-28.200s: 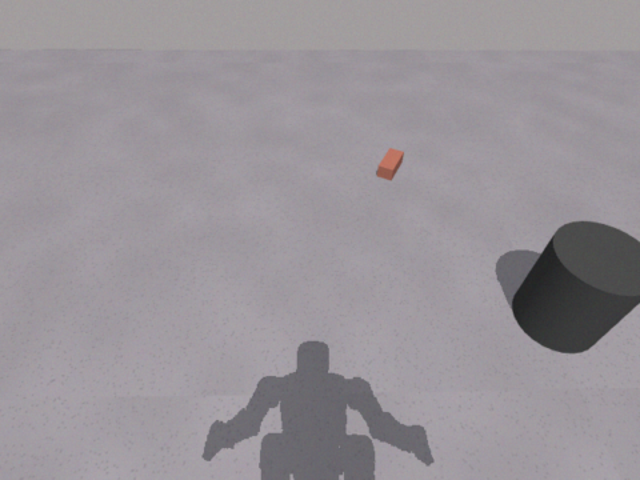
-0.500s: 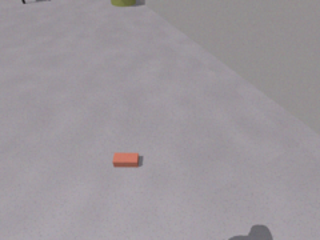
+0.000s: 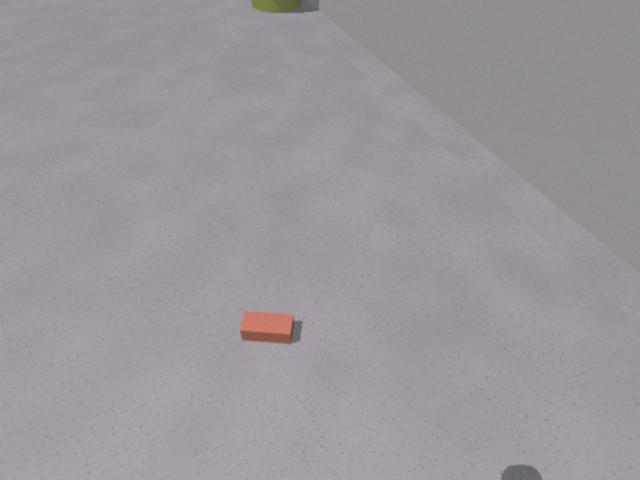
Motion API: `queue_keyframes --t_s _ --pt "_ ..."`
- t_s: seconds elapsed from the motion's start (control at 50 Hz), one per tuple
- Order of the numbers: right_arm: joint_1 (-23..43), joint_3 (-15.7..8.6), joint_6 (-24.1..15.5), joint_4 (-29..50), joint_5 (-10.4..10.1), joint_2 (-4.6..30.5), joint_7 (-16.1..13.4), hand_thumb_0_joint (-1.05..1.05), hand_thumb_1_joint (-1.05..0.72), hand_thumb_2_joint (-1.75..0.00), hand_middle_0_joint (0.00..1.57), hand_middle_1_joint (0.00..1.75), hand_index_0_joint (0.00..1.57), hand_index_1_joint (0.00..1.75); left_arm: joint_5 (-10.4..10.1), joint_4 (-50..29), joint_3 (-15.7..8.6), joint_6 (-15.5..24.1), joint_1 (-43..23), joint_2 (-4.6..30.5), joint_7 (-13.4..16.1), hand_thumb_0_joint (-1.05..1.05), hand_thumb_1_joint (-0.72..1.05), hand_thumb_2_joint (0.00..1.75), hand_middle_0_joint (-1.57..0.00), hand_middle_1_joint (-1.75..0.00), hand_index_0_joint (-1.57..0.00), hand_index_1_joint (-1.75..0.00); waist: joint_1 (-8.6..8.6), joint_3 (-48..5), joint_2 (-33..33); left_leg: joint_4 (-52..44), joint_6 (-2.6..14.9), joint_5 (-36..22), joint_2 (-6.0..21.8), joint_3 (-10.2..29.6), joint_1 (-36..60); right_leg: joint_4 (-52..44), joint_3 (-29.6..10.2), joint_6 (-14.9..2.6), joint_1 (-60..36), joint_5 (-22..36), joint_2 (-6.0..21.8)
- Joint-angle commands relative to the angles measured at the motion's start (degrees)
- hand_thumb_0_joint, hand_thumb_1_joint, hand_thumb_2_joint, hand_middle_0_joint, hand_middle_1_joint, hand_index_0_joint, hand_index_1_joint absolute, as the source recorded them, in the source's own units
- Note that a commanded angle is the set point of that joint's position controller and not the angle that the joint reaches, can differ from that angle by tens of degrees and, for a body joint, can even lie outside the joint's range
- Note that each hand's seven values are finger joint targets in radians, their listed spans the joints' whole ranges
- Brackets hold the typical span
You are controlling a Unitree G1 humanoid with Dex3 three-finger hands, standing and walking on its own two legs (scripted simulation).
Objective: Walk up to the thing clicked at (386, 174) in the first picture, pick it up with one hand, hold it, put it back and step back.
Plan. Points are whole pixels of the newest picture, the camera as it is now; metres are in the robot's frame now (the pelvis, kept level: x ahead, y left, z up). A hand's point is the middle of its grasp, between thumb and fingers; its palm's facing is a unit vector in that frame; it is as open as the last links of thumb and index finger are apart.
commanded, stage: walk up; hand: left
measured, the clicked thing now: (267, 327) +0.76 +0.21 -0.74
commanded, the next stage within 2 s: none
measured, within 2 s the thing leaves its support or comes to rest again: neither
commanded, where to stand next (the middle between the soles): +0.37 -0.02 m, yaw -1 degrees
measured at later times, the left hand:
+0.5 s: hand (159, 413) +0.25 +0.26 -0.15, palm faces -0.08 -0.91 -0.40, open 7.4 cm
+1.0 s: hand (195, 358) +0.36 +0.24 -0.18, palm faces -0.08 -0.94 -0.34, open 7.4 cm
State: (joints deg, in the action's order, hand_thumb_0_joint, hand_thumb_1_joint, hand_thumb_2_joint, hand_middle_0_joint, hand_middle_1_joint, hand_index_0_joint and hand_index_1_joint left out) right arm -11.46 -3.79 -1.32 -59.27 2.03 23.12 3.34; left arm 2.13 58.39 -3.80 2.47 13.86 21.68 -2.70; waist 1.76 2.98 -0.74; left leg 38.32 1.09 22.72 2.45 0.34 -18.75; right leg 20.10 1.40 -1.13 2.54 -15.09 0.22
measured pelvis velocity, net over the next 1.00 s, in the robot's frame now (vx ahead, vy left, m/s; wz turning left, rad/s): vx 0.29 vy -0.02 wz -0.04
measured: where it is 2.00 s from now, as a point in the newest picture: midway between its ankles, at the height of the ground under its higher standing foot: (333, 472)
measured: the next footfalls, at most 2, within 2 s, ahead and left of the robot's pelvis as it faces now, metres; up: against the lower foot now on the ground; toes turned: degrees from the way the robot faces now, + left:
left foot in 0.04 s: +0.12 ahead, +0.14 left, +0.00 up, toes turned +2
right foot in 0.46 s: +0.35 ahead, -0.16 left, +0.00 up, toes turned -4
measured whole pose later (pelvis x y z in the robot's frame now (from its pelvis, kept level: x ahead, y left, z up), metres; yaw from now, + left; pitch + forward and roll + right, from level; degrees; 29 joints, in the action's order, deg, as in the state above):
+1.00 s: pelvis +0.29 -0.02 -0.02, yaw -2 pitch -3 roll +0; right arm -13.7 -1.1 -3.0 -48.4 1.0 22.2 0.9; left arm 0.2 51.7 -1.6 0.8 15.0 23.6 -1.4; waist 0.0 5.7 2.3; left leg 38.7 -0.1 16.0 2.6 -2.3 -20.0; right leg 41.7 0.8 -2.2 18.3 -24.8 2.1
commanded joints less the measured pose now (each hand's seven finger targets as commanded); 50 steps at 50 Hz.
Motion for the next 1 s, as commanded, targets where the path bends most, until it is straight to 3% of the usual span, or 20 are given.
queue_keyframes --t_s 0.0,0.02,0.04,0.06,0.08,0.12,0.18,0.32,0.38,0.42,0.44,0.46,0.48,0.58,0.7,0.74,0.78,0.8,0.88,0.98 --pt "-5.0 -3.9 -3.0 4.5 0.4 9.0 -0.6 0.00 -0.90 -0.90 0.20 0.30 0.20 0.30 -0.5 -8.0 -3.0 0.3 -5.6 14.0 0.2 0.00 0.90 0.90 -0.20 -0.30 -0.20 -0.30 -5.03 0.1 5.6 -14.3 -0.68 -12.6 -2.0 -4.8 14.7 4.5 -3.9 -6.97 14.0 -1.2 8.0" --pt "-11.1 -5.2 -3.2 3.4 0.8 11.5 -1.4 0.00 -0.90 -0.90 0.20 0.30 0.20 0.30 -0.5 -8.6 -2.2 0.1 -3.1 11.4 0.1 0.00 0.90 0.90 -0.20 -0.30 -0.20 -0.30 -7.42 -3.7 -1.6 -13.6 -0.11 -10.4 -2.3 -3.2 25.6 16.9 -1.4 -5.07 20.7 0.8 4.9" --pt "-15.8 -6.7 -3.5 3.8 1.5 17.0 -2.2 0.00 -0.90 -0.90 0.20 0.30 0.20 0.30 -1.1 -9.5 -1.1 -0.1 -0.5 7.3 0.0 0.00 0.90 0.90 -0.20 -0.30 -0.20 -0.30 -9.20 -4.8 -15.2 -23.3 4.62 6.6 10.9 18.6 29.6 34.4 1.1 -2.33 31.6 -11.2 -3.2" --pt "-12.2 -6.9 -3.8 6.3 1.0 20.8 -2.1 0.00 -0.90 -0.90 0.20 0.30 0.20 0.30 -0.9 -9.1 -2.0 -0.4 0.5 10.3 0.7 0.00 0.90 0.90 -0.20 -0.30 -0.20 -0.30 -7.70 -3.8 -12.5 -29.6 10.69 19.7 20.6 37.0 21.9 41.7 -6.9 -1.83 34.0 -18.6 -3.8" --pt "-8.2 -6.7 -3.7 7.9 -0.5 20.1 -2.0 0.00 -0.90 -0.90 0.20 0.30 0.20 0.30 -1.1 -9.1 -2.2 -0.5 -1.0 14.3 0.9 0.00 0.90 0.90 -0.20 -0.30 -0.20 -0.30 -5.91 1.7 -5.2 -30.1 12.77 21.1 21.7 34.8 13.4 44.2 -10.9 -2.23 33.2 -15.6 0.2" --pt "-3.5 -4.9 -4.0 10.5 -0.7 16.1 -2.0 0.00 -0.90 -0.90 0.20 0.30 0.20 0.30 -1.8 -7.4 -2.3 -0.3 3.3 14.5 0.6 0.00 0.90 0.90 -0.20 -0.30 -0.20 -0.30 -2.42 4.3 -4.5 -27.8 11.40 12.8 17.4 23.7 12.4 42.1 -10.7 -1.84 32.8 -9.1 2.9" --pt "-4.3 -4.5 -4.6 11.5 -0.9 15.1 -2.0 0.00 -0.90 -0.90 0.20 0.30 0.20 0.30 -1.3 -6.6 -2.5 -0.4 5.4 14.1 -0.5 0.00 0.90 0.90 -0.20 -0.30 -0.20 -0.30 -2.57 4.3 -7.7 -28.2 10.31 2.3 14.3 12.7 8.9 34.1 -7.3 0.22 28.2 -3.7 4.1" --pt "-7.5 -4.4 -4.3 13.5 -1.4 16.1 -1.7 0.00 -0.90 -0.90 0.20 0.30 0.20 0.30 -0.6 -11.1 -2.8 0.0 -1.5 12.3 -2.2 0.00 0.90 0.90 -0.20 -0.30 -0.20 -0.30 -4.25 4.3 -7.7 -25.3 9.74 -1.3 11.2 5.5 6.8 17.4 -0.1 0.14 21.5 3.3 4.3" --pt "-4.9 -4.2 -3.8 15.2 -1.4 15.8 -1.8 0.00 -0.90 -0.90 0.20 0.30 0.20 0.30 -0.8 -10.2 -3.3 0.6 2.8 12.0 -1.9 0.00 0.90 0.90 -0.20 -0.30 -0.20 -0.30 -0.71 1.6 -5.5 -18.1 8.84 -7.7 11.5 4.3 3.6 13.7 1.7 -0.64 11.6 3.9 2.9" --pt "-6.5 -2.8 -3.4 15.7 -1.3 12.7 -1.9 0.00 -0.90 -0.90 0.20 0.30 0.20 0.30 -0.7 -8.9 -4.5 1.5 9.3 13.9 -1.0 0.00 0.90 0.90 -0.20 -0.30 -0.20 -0.30 2.66 -2.3 2.1 -1.8 6.31 -17.1 6.7 -0.6 0.3 8.8 2.6 -1.66 -0.8 1.7 0.3" --pt "-8.8 -1.6 -3.6 16.4 -1.7 9.5 -2.0 0.00 -0.90 -0.90 0.20 0.30 0.20 0.30 -0.3 -8.4 -5.8 2.0 14.5 17.6 -0.2 0.00 0.90 0.90 -0.20 -0.30 -0.20 -0.30 4.87 -4.8 13.4 14.6 3.68 -12.9 1.7 -4.0 -6.9 3.1 -9.4 -4.50 -7.4 -5.7 7.5" --pt "-9.4 -1.0 -3.5 17.4 -2.1 8.2 -2.2 0.00 -0.90 -0.90 0.20 0.30 0.20 0.30 -1.0 -9.7 -6.4 2.3 15.2 22.4 0.3 0.00 0.90 0.90 -0.20 -0.30 -0.20 -0.30 4.21 -3.6 20.2 25.4 1.39 7.6 -5.9 -4.3 -18.2 -6.7 -35.8 -11.36 -8.1 -9.8 22.3" --pt "-8.0 -2.3 -3.0 16.0 -1.6 13.1 -2.9 0.00 -0.90 -0.90 0.20 0.30 0.20 0.30 -1.6 -11.2 -6.1 2.0 11.6 22.3 0.3 0.00 0.90 0.90 -0.20 -0.30 -0.20 -0.30 3.47 -1.2 12.7 30.5 1.28 10.5 -2.0 2.4 -16.9 -5.6 -38.5 -16.62 -1.6 -9.7 25.4" --pt "-12.8 -2.2 -2.8 12.4 -2.2 11.4 -1.5 0.00 -0.90 -0.90 0.20 0.30 0.20 0.30 -1.7 -14.3 -4.1 1.8 3.9 16.4 0.9 0.00 0.90 0.90 -0.20 -0.30 -0.20 -0.30 -1.23 0.8 11.8 16.5 0.11 0.9 1.5 0.3 -8.7 -2.6 -11.3 -12.53 9.4 2.3 13.3" --pt "-10.7 -1.6 -3.2 12.6 -1.3 7.9 -2.5 0.00 -0.90 -0.90 0.20 0.30 0.20 0.30 -1.7 -16.4 -2.1 1.0 1.7 14.9 1.7 0.00 0.90 0.90 -0.20 -0.30 -0.20 -0.30 -2.18 -3.3 7.9 -3.0 -0.61 -12.5 -0.7 -4.0 5.4 9.0 -5.2 -10.91 14.9 26.1 14.1" --pt "-11.6 -2.3 -3.7 11.1 -0.9 9.8 -3.3 0.00 -0.90 -0.90 0.20 0.30 0.20 0.30 -2.4 -16.1 -0.6 -0.1 -0.2 11.8 2.1 0.00 0.90 0.90 -0.20 -0.30 -0.20 -0.30 -3.98 -4.5 1.7 -8.8 0.58 -22.4 -1.0 -2.0 13.9 17.6 -1.7 -6.21 21.7 13.3 9.2" --pt "-12.4 -3.6 -4.3 13.4 -0.2 16.7 -3.7 0.00 -0.90 -0.90 0.20 0.30 0.20 0.30 -2.6 -16.7 0.4 -0.9 3.1 8.2 2.0 0.00 0.90 0.90 -0.20 -0.30 -0.20 -0.30 -3.43 -5.0 -9.2 -20.2 9.04 -12.2 18.7 28.1 12.7 30.8 -1.5 -1.28 28.0 -17.5 -0.8" --pt "-10.4 -4.4 -4.1 13.9 -1.3 19.7 -3.6 0.00 -0.90 -0.90 0.20 0.30 0.20 0.30 -2.5 -14.5 -1.3 -1.6 5.3 13.7 2.6 0.00 0.90 0.90 -0.20 -0.30 -0.20 -0.30 -3.51 -5.2 -7.0 -20.5 15.02 -5.2 21.1 31.0 10.1 37.2 -4.2 -1.52 24.9 -22.5 0.8" --pt "-4.0 -2.6 -3.6 14.3 -0.8 15.5 -4.0 0.00 -0.90 -0.90 0.20 0.30 0.20 0.30 -2.1 -10.9 -1.3 -1.1 5.5 13.3 2.5 0.00 0.90 0.90 -0.20 -0.30 -0.20 -0.30 -1.28 -1.5 -10.2 -16.9 11.10 -10.9 14.4 17.0 5.6 29.8 -4.5 -1.35 24.0 -15.0 4.2" --pt "0.6 -0.4 -2.0 13.9 -2.0 11.9 -3.6 0.00 -0.90 -0.90 0.20 0.30 0.20 0.30 -1.3 -6.8 -1.3 0.3 7.0 11.7 2.9 0.00 0.90 0.90 -0.20 -0.30 -0.20 -0.30 0.94 -5.3 -7.0 -6.0 5.10 -20.0 8.6 5.7 -2.3 8.5 -0.7 -1.34 6.1 2.8 1.5"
